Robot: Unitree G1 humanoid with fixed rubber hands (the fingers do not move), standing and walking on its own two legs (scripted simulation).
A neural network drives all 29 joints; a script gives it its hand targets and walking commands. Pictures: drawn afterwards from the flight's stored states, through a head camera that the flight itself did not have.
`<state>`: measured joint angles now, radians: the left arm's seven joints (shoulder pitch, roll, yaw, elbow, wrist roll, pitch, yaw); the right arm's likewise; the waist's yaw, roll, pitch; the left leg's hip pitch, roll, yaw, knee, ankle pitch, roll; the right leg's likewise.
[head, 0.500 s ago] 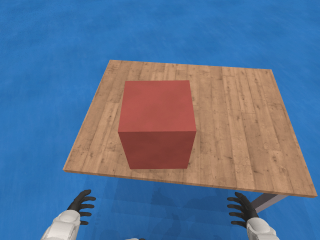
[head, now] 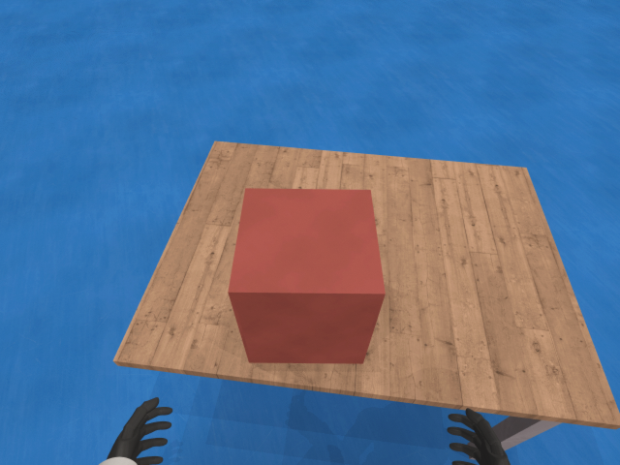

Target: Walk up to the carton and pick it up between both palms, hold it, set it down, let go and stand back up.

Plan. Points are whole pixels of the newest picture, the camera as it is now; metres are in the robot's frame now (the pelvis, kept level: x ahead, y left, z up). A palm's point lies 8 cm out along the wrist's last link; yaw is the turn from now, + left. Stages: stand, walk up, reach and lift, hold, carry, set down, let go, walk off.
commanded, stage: reach and lift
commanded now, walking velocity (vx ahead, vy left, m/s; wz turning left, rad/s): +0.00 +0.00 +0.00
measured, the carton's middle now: (307, 280) +0.43 +0.03 -0.09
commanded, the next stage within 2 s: none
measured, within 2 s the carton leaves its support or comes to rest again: neither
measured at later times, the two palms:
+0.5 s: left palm (139, 455) +0.15 +0.23 -0.07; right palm out of the picture +0.15 -0.21 -0.07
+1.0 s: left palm (146, 425) +0.18 +0.22 -0.05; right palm (495, 432) +0.18 -0.21 -0.05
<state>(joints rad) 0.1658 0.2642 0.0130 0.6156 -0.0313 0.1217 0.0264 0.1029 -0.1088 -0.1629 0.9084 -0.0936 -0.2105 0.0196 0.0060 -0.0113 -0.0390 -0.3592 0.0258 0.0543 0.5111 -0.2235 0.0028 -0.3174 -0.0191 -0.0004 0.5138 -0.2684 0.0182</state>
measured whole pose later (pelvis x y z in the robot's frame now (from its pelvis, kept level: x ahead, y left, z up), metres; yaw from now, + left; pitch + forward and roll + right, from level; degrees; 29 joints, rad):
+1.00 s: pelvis +0.01 -0.01 +0.00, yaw -2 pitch +0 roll +0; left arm 0.18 0.25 -0.06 0.69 -0.21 -0.42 0.03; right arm 0.18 -0.13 0.03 0.76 0.15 -0.52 0.03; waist 0.05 -0.05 -0.04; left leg -0.27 0.05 0.08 0.55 -0.27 -0.02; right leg -0.25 0.00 0.03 0.57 -0.32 0.00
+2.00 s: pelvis +0.03 -0.01 +0.01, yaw -1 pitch +5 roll -1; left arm -0.29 0.24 0.09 0.74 -0.16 -0.24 -0.03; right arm -0.28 -0.17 0.13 0.80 0.29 -0.33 -0.12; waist 0.03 -0.04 -0.04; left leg -0.26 0.06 0.05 0.38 -0.20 -0.03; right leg -0.19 0.03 0.02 0.30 -0.20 0.00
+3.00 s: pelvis -0.01 +0.00 -0.01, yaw -2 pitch +31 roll -2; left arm -0.86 0.28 -0.01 1.37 -0.32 -0.43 0.00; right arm -0.81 -0.25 0.08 1.19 0.34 -0.32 -0.03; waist 0.01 -0.02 -0.26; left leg -0.86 0.04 0.03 0.40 -0.08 0.00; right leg -0.80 0.01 0.02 0.35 -0.09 0.02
